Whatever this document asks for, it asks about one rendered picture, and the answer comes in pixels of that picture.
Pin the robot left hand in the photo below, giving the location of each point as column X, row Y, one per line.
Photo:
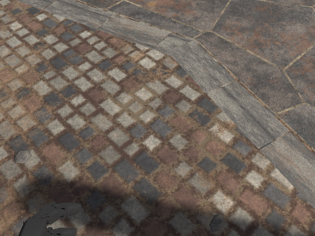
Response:
column 37, row 224

